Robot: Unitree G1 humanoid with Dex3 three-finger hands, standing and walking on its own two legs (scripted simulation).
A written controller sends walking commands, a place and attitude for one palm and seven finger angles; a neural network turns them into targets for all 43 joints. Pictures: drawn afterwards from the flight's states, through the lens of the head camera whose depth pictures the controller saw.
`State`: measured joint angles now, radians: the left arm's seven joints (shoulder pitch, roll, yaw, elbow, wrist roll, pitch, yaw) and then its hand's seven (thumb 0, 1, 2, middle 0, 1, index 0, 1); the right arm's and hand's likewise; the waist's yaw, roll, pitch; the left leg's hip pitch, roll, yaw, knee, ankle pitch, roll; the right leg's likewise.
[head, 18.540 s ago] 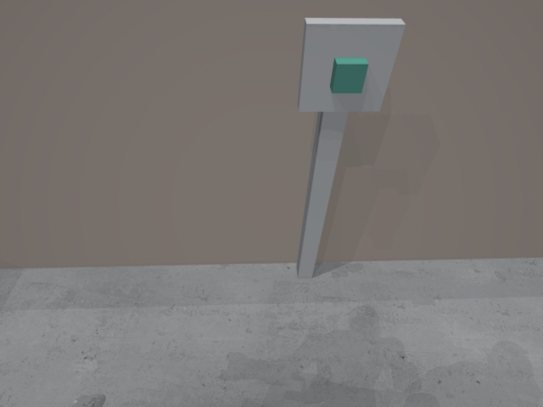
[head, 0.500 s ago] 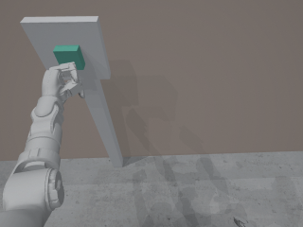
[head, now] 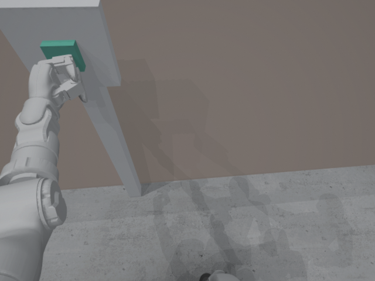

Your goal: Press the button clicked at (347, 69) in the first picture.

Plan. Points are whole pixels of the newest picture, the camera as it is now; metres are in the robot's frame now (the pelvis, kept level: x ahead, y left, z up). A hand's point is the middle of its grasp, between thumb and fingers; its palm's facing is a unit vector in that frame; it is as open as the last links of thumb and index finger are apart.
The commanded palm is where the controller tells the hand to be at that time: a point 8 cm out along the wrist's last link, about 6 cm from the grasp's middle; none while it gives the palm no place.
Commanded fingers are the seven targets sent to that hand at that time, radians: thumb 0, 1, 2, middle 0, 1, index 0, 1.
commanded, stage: press the button with the knuckle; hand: left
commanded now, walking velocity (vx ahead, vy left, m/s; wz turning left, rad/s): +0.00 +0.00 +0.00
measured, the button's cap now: (65, 54) +0.55 +0.23 +0.17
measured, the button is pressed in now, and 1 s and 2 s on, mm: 9 1 0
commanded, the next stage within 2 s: hold the button down briefly in 0.24 s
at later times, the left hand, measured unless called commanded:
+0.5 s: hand (78, 82) +0.49 +0.20 +0.14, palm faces +0.05 -1.00 -0.04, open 2.8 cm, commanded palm +0.50 +0.25 +0.14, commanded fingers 0.00 0.90 0.90 -1.30 -1.50 -1.30 -1.50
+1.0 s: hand (79, 87) +0.48 +0.20 +0.14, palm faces +0.05 -1.00 -0.03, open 2.8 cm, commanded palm +0.45 +0.25 +0.14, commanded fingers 0.00 0.90 0.90 -1.30 -1.50 -1.30 -1.50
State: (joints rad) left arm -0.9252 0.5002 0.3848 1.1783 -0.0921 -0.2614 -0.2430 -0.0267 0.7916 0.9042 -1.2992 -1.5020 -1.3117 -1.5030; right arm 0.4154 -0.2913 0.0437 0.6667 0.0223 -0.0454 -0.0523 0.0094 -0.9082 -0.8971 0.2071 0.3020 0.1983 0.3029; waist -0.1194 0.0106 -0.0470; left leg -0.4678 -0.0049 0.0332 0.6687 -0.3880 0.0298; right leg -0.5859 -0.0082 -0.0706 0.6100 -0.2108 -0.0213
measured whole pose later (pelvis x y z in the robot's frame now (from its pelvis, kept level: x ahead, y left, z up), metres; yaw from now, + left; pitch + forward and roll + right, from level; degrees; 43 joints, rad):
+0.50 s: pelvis -0.02 +0.00 -0.01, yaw +1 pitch +13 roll -1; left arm -1.09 0.58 0.35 1.35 -0.07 -0.29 -0.23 -0.03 0.73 0.95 -1.30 -1.50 -1.39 -1.50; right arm 0.44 -0.30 0.06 0.68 0.00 -0.08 -0.05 0.01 -0.91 -0.90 0.21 0.30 0.20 0.30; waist -0.16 0.01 -0.05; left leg -0.59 -0.01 0.01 0.74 -0.38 0.03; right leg -0.68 -0.02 -0.09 0.64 -0.19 -0.02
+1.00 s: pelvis -0.01 -0.01 +0.00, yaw +0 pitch +12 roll -1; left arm -0.93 0.53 0.38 1.18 -0.11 -0.28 -0.25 -0.02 0.77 0.93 -1.30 -1.50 -1.33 -1.50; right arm 0.44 -0.30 0.05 0.64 0.01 -0.06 -0.04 0.01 -0.91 -0.90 0.21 0.30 0.20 0.30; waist -0.13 0.01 -0.06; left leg -0.54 0.00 0.03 0.71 -0.39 0.02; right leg -0.65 0.00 -0.08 0.63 -0.20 -0.03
